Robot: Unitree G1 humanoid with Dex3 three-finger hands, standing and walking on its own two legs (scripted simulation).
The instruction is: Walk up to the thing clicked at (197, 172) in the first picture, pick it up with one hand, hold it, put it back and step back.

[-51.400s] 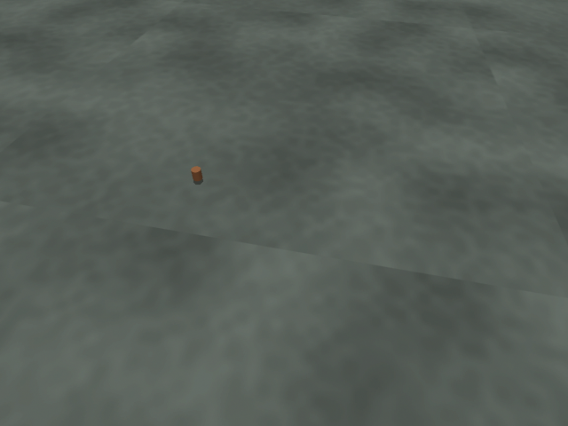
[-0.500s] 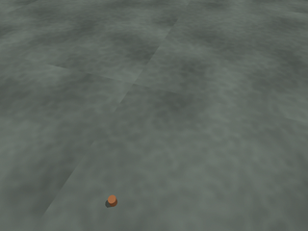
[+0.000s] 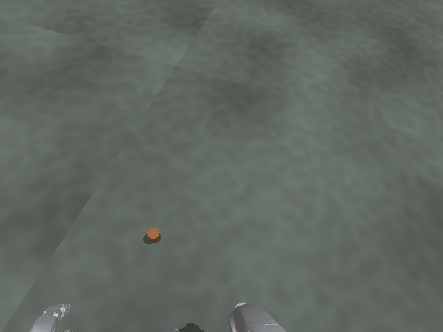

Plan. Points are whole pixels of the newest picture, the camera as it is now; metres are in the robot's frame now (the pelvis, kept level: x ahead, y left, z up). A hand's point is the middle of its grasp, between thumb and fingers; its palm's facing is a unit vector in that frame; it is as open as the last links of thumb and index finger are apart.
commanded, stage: step back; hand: left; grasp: from above
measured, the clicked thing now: (154, 235) +0.53 +0.22 -0.74
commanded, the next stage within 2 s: none
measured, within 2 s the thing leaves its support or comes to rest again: neither
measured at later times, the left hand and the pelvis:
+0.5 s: hand out of the picture -0.01 +0.24 -0.14, palm faces -0.03 -0.92 -0.40, open 7.4 cm; pelvis -0.12 -0.02 +0.00, yaw -2 degrees
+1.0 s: hand out of the picture -0.17 +0.24 -0.16, palm faces -0.05 -0.92 -0.39, open 7.4 cm; pelvis -0.28 -0.03 -0.01, yaw -3 degrees
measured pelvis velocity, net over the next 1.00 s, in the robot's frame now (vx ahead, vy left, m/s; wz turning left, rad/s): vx -0.28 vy -0.03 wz -0.06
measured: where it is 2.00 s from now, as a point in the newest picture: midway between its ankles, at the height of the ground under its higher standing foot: outside the picture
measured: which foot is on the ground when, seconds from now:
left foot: down 0.00-0.32, up 0.34-0.62, down 0.64-1.00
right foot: up 0.00-0.28, down 0.30-0.66, up 0.68-1.00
